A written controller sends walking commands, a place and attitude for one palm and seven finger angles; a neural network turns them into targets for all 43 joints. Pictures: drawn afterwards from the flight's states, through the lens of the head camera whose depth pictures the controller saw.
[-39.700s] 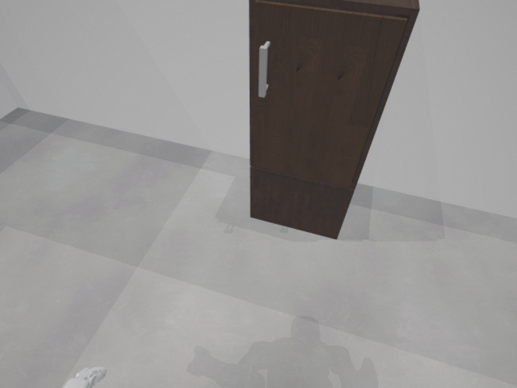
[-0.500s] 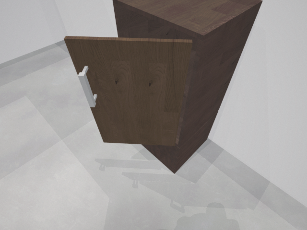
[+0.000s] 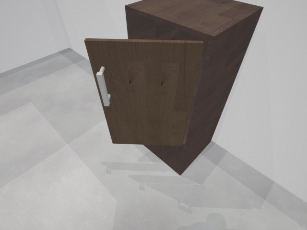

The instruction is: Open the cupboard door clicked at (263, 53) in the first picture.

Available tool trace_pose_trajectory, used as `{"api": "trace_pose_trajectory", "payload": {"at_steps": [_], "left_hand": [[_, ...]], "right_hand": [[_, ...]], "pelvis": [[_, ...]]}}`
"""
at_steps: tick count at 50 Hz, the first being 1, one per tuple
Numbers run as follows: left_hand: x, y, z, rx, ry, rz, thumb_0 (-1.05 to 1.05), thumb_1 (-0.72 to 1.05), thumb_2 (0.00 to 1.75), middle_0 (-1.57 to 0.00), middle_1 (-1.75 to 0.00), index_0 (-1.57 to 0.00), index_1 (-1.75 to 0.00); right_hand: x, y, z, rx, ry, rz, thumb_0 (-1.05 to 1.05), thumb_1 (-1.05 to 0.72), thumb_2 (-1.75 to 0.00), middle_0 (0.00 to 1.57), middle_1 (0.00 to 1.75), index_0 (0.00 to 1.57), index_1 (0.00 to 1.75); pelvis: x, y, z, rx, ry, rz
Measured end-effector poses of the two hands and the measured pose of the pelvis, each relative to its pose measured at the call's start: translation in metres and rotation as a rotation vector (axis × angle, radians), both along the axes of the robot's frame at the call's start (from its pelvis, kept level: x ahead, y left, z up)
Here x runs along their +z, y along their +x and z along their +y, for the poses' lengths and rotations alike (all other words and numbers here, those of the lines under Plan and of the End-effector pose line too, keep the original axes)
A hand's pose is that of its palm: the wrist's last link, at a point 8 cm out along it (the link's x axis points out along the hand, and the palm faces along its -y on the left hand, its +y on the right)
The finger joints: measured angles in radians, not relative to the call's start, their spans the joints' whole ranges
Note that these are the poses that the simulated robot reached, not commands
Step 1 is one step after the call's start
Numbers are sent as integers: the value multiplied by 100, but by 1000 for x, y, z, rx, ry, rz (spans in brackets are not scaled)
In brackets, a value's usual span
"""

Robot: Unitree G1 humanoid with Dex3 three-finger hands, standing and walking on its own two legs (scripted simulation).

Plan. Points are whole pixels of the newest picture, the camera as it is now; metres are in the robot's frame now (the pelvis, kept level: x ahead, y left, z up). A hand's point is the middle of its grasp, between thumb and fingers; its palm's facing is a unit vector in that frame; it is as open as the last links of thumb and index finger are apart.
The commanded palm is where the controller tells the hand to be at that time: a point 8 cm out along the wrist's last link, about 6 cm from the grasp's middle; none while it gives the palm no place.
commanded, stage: shuffle to correct the standing spot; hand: left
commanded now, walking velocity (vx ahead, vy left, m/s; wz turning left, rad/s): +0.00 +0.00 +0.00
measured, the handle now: (104, 87) +0.60 +0.22 +0.03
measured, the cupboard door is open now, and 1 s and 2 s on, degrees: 41 41 41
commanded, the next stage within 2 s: come to a stop and stand still in 0.18 s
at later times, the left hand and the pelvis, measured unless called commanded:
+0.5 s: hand out of the picture +0.03 +0.15 -0.18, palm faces +0.05 -0.99 -0.13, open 7.3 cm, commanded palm none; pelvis +0.05 +0.00 +0.00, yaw +0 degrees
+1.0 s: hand out of the picture +0.08 +0.19 -0.16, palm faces +0.01 -0.97 -0.25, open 7.3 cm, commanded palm none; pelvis +0.00 +0.00 -0.01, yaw +0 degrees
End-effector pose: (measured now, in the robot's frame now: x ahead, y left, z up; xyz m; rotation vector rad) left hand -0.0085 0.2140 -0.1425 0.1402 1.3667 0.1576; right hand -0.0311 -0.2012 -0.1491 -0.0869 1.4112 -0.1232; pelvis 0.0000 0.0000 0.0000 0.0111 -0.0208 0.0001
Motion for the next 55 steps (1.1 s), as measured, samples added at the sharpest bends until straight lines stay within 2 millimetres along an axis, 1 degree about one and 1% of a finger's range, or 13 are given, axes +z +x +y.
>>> {"api": "trace_pose_trajectory", "payload": {"at_steps": [7,10,13,20,23,27,31,34,37,43,49,52,55], "left_hand": [[-5,-19,-11,16,-45,67,0,91,90,-20,-30,-20,-30],[-8,-21,-16,23,-61,86,0,91,90,-20,-30,-20,-30],[-9,-18,-19,31,-70,96,0,91,90,-20,-30,-20,-30],[-13,2,-20,42,-74,108,0,91,90,-20,-30,-20,-30],[-14,18,-19,33,-72,104,0,91,90,-20,-30,-20,-30],[-11,40,-9,19,-36,74,2,93,90,-20,-30,-20,-30],[-9,54,9,14,9,34,3,93,90,-20,-30,-20,-30],[-7,64,18,-1,33,1,2,93,90,-20,-30,-20,-30],[-4,72,22,-40,47,-36,1,92,90,-20,-30,-20,-30],[2,84,26,-50,69,-163,1,92,90,-20,-30,-20,-30],[11,81,24,-70,70,-240,0,91,90,-20,-30,-20,-30],[14,74,26,-78,73,-254,0,91,90,-20,-30,-20,-30],[16,64,29,-81,80,-249,0,91,90,-20,-30,-20,-30]], "right_hand": [[2,6,-1,9,-19,12,0,-91,-90,20,30,20,30],[1,12,-3,10,-26,16,0,-91,-90,20,30,20,30],[0,21,-7,9,-31,17,0,-91,-90,20,30,20,30],[0,54,-8,7,-47,-4,0,-91,-90,20,30,20,30],[3,69,-4,2,-57,-22,0,-91,-90,20,30,20,30],[5,76,-6,-4,-72,-16,1,-93,-90,20,30,20,30],[3,80,-10,-7,-79,-23,1,-93,-90,20,30,20,30],[1,79,-13,-7,-81,-30,1,-93,-90,20,30,20,30],[2,79,-17,2,-74,-55,1,-92,-90,20,30,20,30],[7,88,-36,6,-107,-175,1,-91,-90,20,30,20,30],[14,94,-51,19,-122,-270,1,-91,-90,20,30,20,30],[19,89,-58,33,-128,-288,0,-91,-90,20,30,20,30],[22,80,-64,44,-139,-280,0,-91,-90,20,30,20,30]], "pelvis": [[0,5,5,-2,1,1],[-2,12,5,-4,1,0],[-4,21,5,-7,1,0],[-7,46,3,-11,-11,14],[-5,53,4,-10,-10,17],[-3,55,5,-6,-9,15],[-4,50,5,-6,-9,16],[-6,44,5,-15,-1,13],[-5,36,4,-8,3,7],[-9,22,-1,3,-5,-6],[-8,3,-4,-4,-5,-36],[-7,-6,-6,-4,-5,-40],[-5,-15,-7,-2,-5,-40]]}}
